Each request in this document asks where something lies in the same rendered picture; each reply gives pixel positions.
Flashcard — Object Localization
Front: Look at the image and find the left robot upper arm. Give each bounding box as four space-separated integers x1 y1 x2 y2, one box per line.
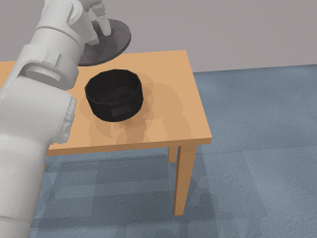
0 75 77 238

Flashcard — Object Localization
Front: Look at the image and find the table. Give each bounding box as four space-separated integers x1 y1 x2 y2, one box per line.
0 50 212 216

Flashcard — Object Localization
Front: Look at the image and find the robot left hand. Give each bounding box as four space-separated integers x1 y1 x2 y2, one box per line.
86 0 111 46

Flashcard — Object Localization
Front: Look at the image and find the lid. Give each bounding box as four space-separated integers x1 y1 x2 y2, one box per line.
78 19 132 66

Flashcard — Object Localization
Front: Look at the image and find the pot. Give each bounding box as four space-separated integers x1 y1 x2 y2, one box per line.
84 68 144 122

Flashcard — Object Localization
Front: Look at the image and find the robot left forearm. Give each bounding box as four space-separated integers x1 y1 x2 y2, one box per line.
0 0 93 111

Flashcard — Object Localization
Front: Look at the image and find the knob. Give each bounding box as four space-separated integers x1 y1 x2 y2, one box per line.
92 23 103 39

